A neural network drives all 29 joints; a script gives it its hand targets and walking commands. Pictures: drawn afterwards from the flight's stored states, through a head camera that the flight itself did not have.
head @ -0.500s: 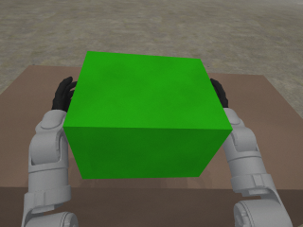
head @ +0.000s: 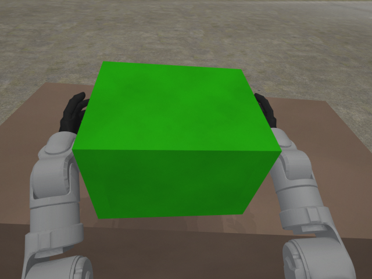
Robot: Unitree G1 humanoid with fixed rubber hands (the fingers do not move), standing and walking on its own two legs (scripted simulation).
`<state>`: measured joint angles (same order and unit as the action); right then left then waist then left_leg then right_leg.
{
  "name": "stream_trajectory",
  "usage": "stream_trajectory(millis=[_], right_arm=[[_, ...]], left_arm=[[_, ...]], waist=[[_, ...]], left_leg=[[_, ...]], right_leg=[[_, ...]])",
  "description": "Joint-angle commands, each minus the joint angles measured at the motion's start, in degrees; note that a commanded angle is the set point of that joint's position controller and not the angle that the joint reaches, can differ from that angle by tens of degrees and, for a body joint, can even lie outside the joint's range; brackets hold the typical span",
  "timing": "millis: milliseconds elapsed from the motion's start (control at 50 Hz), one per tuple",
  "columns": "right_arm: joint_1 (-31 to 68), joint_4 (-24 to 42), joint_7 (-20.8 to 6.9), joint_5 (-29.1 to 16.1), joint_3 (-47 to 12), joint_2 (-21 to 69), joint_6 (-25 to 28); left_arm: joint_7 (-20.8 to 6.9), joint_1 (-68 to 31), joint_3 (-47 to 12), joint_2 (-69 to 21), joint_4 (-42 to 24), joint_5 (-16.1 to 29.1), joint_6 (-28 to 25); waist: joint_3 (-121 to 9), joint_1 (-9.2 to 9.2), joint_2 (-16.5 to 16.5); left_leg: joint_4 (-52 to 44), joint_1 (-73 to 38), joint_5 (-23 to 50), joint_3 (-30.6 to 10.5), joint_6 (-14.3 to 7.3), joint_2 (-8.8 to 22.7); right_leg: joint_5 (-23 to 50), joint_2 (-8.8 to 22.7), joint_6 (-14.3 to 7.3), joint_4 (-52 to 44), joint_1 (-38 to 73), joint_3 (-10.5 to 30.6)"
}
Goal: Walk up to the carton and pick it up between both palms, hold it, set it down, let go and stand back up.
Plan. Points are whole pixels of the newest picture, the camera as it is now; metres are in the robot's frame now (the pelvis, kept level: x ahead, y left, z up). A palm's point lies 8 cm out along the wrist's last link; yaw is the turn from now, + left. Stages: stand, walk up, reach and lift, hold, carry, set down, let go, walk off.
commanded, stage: hold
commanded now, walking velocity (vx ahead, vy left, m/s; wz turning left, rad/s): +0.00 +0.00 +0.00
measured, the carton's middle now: (174, 139) +0.35 +0.01 +0.17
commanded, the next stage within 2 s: set down in 0.82 s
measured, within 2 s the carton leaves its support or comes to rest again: neither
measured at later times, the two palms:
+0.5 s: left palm (74, 131) +0.35 +0.20 +0.19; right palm (266, 127) +0.36 -0.18 +0.20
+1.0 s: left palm (78, 133) +0.36 +0.19 +0.19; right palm (267, 129) +0.36 -0.19 +0.19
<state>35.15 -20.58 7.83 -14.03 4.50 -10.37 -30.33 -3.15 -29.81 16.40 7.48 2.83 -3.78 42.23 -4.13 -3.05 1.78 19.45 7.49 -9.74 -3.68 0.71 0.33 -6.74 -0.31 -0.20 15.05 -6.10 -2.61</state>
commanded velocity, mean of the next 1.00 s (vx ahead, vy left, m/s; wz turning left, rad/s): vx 0.00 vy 0.00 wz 0.00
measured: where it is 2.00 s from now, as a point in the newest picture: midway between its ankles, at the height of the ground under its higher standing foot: outside the picture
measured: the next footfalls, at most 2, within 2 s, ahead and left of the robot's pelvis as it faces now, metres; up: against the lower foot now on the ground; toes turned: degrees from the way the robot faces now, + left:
none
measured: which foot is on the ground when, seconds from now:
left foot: down 0.00-1.00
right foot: down 0.00-1.00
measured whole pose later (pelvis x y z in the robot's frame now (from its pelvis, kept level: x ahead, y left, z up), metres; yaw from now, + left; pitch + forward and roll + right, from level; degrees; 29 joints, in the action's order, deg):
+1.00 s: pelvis +0.01 +0.00 +0.00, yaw +0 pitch -3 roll -1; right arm 34.3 -18.5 7.7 -15.3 3.2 -12.1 -29.4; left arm -3.1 -27.9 16.1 6.1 -0.5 -4.9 41.3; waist -2.4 -4.1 1.4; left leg 19.6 6.3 -10.4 -4.2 0.7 0.4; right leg -6.9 -0.7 -0.1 14.0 -4.3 -2.1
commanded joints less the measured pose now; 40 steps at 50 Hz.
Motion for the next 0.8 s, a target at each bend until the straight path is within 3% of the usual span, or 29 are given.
stream_trajectory(millis=[0,40,60,80,140,160,180,200,240,260,280,300,340,360,400,420,440,460,500,540,580,600,640,660,680,740,760,780], right_arm=[[51.07,21.95,-8.45,-7.57,-24.08,33.02,4.24],[50.13,21.86,-8.5,-7.98,-23.42,32.25,4.0],[52.08,20.02,-8.8,-7.77,-22.94,31.29,3.65],[52.49,19.63,-9.11,-7.66,-21.92,31.0,3.73],[49.74,15.42,-9.12,-7.7,-21.78,31.18,3.38],[52.48,16.68,-9.1,-7.3,-22.15,31.08,3.31],[53.67,17.62,-9.08,-8.4,-21.99,31.25,3.82],[54.44,18.16,-9.58,-8.16,-21.83,32.51,4.28],[55.52,19.9,-9.74,-9.03,-23.93,33.82,4.6],[53.18,19.38,-9.62,-8.95,-23.63,32.66,4.4],[53.46,21.4,-9.44,-9.93,-25.06,33.92,4.67],[53.66,22.75,-8.84,-9.66,-24.13,32.24,4.54],[52.71,14.65,-8.65,-7.41,-21.69,31.29,3.15],[51.98,16.84,-8.89,-7.2,-21.14,31.85,3.21],[55.22,15.7,-9.45,-7.15,-20.02,31.93,3.5],[53.3,16.72,-9.54,-7.13,-20.7,33.27,3.67],[54.59,18.6,-9.51,-8.08,-22.74,34.2,4.17],[53.47,19.99,-9.12,-9.29,-23.89,34.4,4.28],[53.54,18.07,-8.57,-8.48,-22.8,32.54,3.68],[50.43,13.43,-8.99,-7.48,-20.75,31.58,3.05],[51.19,13.44,-9.31,-7.91,-20.63,31.98,3.1],[51.71,14.56,-9.36,-7.68,-20.08,31.85,3.22],[54.12,20.61,-9.0,-9.42,-23.39,32.83,3.71],[54.71,22.14,-8.53,-10.09,-24.35,31.96,3.71],[55.44,21.47,-8.45,-9.87,-24.38,33.35,3.75],[50.28,21.21,-8.01,-10.39,-24.03,31.11,2.47],[51.25,25.86,-7.56,-11.69,-26.57,32.71,2.91],[49.8,24.75,-7.56,-12.23,-26.93,31.76,2.69]], left_arm=[[-5.84,-45.41,-31.94,-29.74,-9.59,8.13,-2.94],[-5.71,-45.45,-32.53,-30.67,-10.94,8.39,-2.85],[-5.79,-44.89,-30.48,-29.33,-5.92,7.05,-2.12],[-5.95,-44.05,-30.2,-29.55,-4.78,6.6,-1.89],[-6.4,-46.03,-29.52,-29.34,-7.21,6.44,-2.2],[-6.47,-43.39,-29.35,-30.2,-4.68,6.03,-1.5],[-6.48,-44.78,-28.13,-28.72,-4.89,6.17,-1.97],[-6.07,-48.54,-30.51,-30.26,-7.03,7.42,-2.77],[-5.06,-49.4,-30.93,-31.83,-8.84,8.35,-3.2],[-5.03,-47.13,-30.99,-31.65,-7.62,7.87,-2.93],[-4.98,-48.57,-32.34,-31.93,-10.87,9.01,-3.39],[-5.02,-45.82,-31.19,-31.01,-7.56,8.62,-2.81],[-5.61,-47.23,-26.57,-29.08,-3.65,5.52,-2.34],[-6.13,-46.76,-27.78,-29.64,-5.54,6.22,-2.22],[-6.28,-49.22,-27.78,-28.93,-2.71,6.72,-2.58],[-6.11,-46.71,-29.14,-30.93,-4.12,7.26,-2.56],[-5.76,-50.0,-30.48,-30.47,-7.08,8.56,-3.2],[-5.43,-48.6,-32.18,-31.61,-9.94,8.89,-3.26],[-5.58,-49.68,-31.38,-30.98,-6.6,8.76,-3.4],[-5.69,-49.63,-30.37,-30.9,-6.98,7.64,-3.2],[-6.18,-46.29,-29.08,-30.64,-4.98,6.62,-2.64],[-6.53,-45.44,-29.09,-30.14,-3.93,6.85,-2.25],[-6.14,-46.19,-31.28,-31.39,-8.61,8.76,-2.84],[-5.74,-46.76,-31.17,-30.65,-7.82,8.7,-2.81],[-5.56,-50.32,-31.39,-29.87,-9.0,9.09,-3.62],[-6.09,-44.13,-31.32,-30.41,-9.34,8.06,-2.08],[-5.86,-43.44,-31.28,-29.46,-10.89,9.2,-2.56],[-5.49,-44.1,-31.46,-29.17,-13.67,8.17,-2.76]], waist=[[-25.48,-0.27,-3.39],[-26.6,-0.99,-4.9],[-23.23,0.32,-5.03],[-22.78,-0.24,-4.48],[-23.02,0.01,-4.45],[-24.23,-0.8,-3.37],[-24.23,0.7,-4.22],[-26.03,0.5,-5.54],[-29.07,1.1,-3.37],[-28.72,0.87,-4.83],[-31.63,0.54,-3.88],[-29.29,0.66,-3.62],[-20.75,1.26,-1.9],[-22.92,0.83,-1.08],[-21.47,1.32,-2.01],[-23.57,0.35,-3.34],[-26.96,0.51,-3.12],[-30.73,0.11,-5.24],[-27.7,-1.33,-4.17],[-24.21,-1.5,-5.81],[-22.1,0.0,-4.06],[-23.48,-0.52,-4.1],[-27.84,-0.19,-3.78],[-29.21,0.3,-4.09],[-29.73,-0.04,-5.03],[-28.63,-1.03,-4.5],[-31.54,0.42,-1.84],[-31.05,0.07,-4.38]], left_leg=[[-3.11,0.72,10.96,1.84,0.39,-3.43],[-3.32,-1.07,11.61,1.38,0.72,-3.17],[-3.81,0.5,8.97,1.35,0.66,-3.14],[-4.77,0.82,7.28,1.46,0.4,-3.1],[-3.98,-0.71,9.83,1.8,0.27,-3.05],[-3.93,-0.97,9.86,1.83,0.78,-2.82],[-3.75,0.54,9.57,1.97,0.29,-3.22],[-3.68,0.84,8.27,1.75,0.54,-3.18],[-3.41,-1.41,11.26,1.42,0.56,-3.02],[-2.67,-2.63,12.99,1.49,1.01,-3.01],[-1.7,-2.92,15.61,1.39,0.68,-3.33],[-1.78,-2.04,13.97,1.42,1.04,-3.44],[-4.08,2.47,5.91,1.85,-0.54,-3.69],[-4.47,2.31,5.32,2.01,-0.69,-3.39],[-5.45,4.83,2.57,1.93,-0.72,-3.05],[-5.14,2.77,4.01,1.77,-0.43,-2.89],[-4.41,0.68,7.6,2.13,-0.22,-3.16],[-2.54,-1.86,12.51,1.93,0.84,-3.24],[-2.89,-0.89,10.65,1.13,0.88,-3.14],[-3.91,-0.66,9.03,1.17,0.95,-3.08],[-4.66,1.68,6.7,1.39,0.51,-3.14],[-4.43,1.63,6.22,1.68,0.05,-3.42],[-2.87,-0.76,13.57,1.03,0.78,-3.45],[-2.15,-0.44,13.36,1.63,0.84,-3.95],[-1.88,0.75,12.59,1.5,0.64,-4.06],[-1.49,-1.1,14.98,1.07,1.4,-3.7],[-0.95,-0.57,17.19,1.2,0.59,-3.98],[-0.84,-0.83,17.81,1.31,1.15,-4.21]], right_leg=[[13.2,-2.38,1.21,0.95,13.7,1.77],[12.63,-2.45,1.21,1.25,13.1,1.59],[9.31,-2.52,1.06,0.46,11.32,1.51],[7.33,-2.83,0.81,-0.17,11.19,1.69],[10.25,-2.33,1.15,0.57,12.61,1.9],[10.38,-3.02,0.58,0.03,13.0,1.93],[10.84,-2.26,0.77,0.47,12.89,1.98],[9.35,-2.33,1.0,0.72,11.79,1.89],[10.47,-2.98,0.81,0.65,11.08,1.51],[12.46,-2.92,0.53,0.81,11.86,1.69],[15.39,-3.14,1.08,1.54,13.75,1.79],[14.34,-2.93,1.24,1.15,12.71,1.83],[7.27,-2.24,1.72,-0.13,11.55,1.87],[7.59,-2.65,1.56,0.07,12.34,1.83],[4.22,-2.24,1.1,-0.52,11.07,2.36],[5.02,-2.48,0.9,-0.05,11.29,1.85],[8.57,-2.37,1.26,0.32,12.17,2.2],[14.43,-2.48,1.17,1.59,13.74,2.33],[11.99,-2.95,1.02,0.88,11.55,2.09],[8.66,-2.8,0.98,0.3,10.88,1.49],[7.26,-2.66,0.64,0.11,11.75,2.03],[8.05,-2.16,1.0,0.14,12.43,2.49],[13.87,-2.73,1.22,1.02,13.12,2.23],[14.88,-2.86,1.15,1.04,13.76,2.86],[15.23,-2.15,1.3,1.52,14.5,2.8],[17.72,-3.16,1.17,1.54,15.05,2.5],[22.12,-2.9,1.49,2.25,17.48,2.87],[21.83,-2.97,1.62,2.2,17.29,3.24]])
